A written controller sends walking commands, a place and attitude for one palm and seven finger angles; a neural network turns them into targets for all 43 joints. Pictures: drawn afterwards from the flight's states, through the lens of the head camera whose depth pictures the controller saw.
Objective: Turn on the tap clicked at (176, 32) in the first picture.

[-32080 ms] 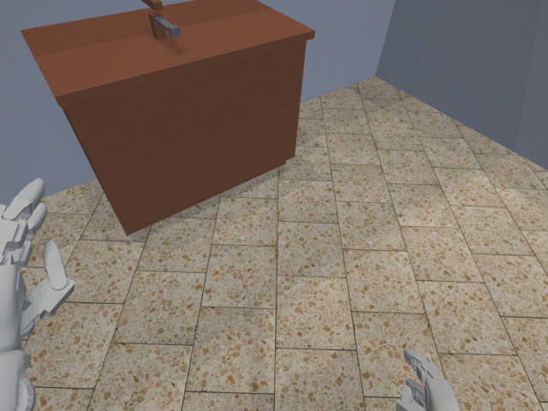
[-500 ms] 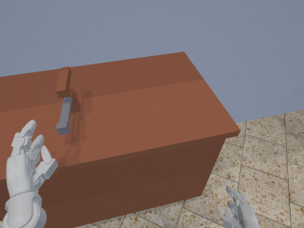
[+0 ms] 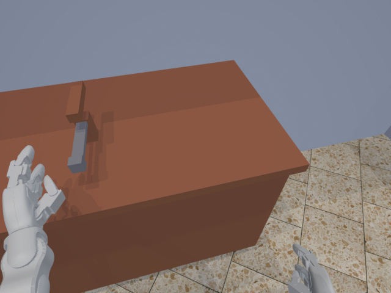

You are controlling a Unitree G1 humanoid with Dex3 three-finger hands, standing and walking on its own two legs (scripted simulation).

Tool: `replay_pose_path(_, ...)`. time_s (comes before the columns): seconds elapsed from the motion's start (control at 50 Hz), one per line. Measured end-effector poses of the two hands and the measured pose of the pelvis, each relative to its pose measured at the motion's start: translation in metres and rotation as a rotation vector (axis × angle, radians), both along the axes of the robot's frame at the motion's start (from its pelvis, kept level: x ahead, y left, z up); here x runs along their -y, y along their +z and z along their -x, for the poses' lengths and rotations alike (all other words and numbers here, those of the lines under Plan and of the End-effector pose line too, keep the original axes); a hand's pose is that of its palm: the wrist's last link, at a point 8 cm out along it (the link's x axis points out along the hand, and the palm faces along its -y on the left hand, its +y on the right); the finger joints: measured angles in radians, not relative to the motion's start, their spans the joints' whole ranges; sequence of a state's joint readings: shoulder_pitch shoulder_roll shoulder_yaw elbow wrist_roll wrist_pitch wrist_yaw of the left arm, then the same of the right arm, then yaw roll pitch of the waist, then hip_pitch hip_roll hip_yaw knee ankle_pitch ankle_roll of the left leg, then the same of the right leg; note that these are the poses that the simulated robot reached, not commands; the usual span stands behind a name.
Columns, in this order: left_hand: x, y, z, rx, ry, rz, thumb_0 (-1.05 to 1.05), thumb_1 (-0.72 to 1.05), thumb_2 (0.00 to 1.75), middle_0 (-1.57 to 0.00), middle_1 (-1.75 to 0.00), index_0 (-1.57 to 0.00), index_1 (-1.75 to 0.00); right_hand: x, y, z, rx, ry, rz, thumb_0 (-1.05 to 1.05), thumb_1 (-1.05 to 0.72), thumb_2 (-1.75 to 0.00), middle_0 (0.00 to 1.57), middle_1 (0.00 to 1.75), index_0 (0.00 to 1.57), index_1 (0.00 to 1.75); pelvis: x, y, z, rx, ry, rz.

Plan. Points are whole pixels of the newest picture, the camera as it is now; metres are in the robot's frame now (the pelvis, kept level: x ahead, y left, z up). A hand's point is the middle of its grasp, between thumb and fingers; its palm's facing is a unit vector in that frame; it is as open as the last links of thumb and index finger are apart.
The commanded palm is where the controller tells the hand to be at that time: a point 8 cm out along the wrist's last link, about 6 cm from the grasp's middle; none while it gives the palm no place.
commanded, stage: reach beside the lever's end, fingers flat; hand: left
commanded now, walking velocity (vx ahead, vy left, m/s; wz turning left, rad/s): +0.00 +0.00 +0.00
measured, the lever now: (77, 164) +0.35 +0.29 +0.07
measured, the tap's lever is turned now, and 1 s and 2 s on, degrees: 0 0 6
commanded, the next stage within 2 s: push the lever round in 1.02 s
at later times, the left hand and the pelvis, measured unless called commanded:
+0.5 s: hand (62, 183) +0.29 +0.30 +0.08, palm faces +0.52 -0.85 -0.10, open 7.8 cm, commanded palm +0.25 +0.33 +0.08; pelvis +0.00 +0.01 +0.00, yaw +0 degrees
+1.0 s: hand (57, 187) +0.29 +0.31 +0.08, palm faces +0.54 -0.84 -0.09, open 7.8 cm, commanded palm +0.24 +0.34 +0.07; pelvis -0.01 +0.01 -0.01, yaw +0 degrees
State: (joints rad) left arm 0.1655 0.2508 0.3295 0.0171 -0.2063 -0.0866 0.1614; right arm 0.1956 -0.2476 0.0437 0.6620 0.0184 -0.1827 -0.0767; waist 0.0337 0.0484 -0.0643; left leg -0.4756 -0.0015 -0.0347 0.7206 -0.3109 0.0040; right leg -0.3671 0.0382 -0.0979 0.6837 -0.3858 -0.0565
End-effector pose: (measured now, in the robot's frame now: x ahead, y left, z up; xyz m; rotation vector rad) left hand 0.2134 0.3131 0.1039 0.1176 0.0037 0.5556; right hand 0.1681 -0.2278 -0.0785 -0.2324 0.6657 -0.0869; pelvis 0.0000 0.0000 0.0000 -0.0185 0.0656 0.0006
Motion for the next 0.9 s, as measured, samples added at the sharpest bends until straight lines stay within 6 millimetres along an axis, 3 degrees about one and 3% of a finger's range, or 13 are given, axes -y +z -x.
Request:
replay_pose_path(0.58, -0.022, -0.021, -0.035, 0.005, 0.004, 0.005, 0.01, 0.9, 0.9, -0.16, -0.16, -0.16, -0.15, -0.006, -0.013, 0.017, -0.094, -0.025, 0.019, 0.02, -0.9, -0.9, 0.2, 0.3, 0.21, 0.3, -0.014, -0.005, 0.0, -0.044, -0.005, 0.012)
replay_pose_path(0.9, -0.031, -0.024, -0.027, 0.022, 0.017, 0.002, 0.01, 0.9, 0.9, -0.16, -0.15, -0.16, -0.15, -0.002, -0.017, 0.028, -0.117, -0.035, 0.024, 0.02, -0.9, -0.9, 0.2, 0.3, 0.21, 0.3, -0.013, -0.008, 0.004, -0.05, -0.005, 0.017)
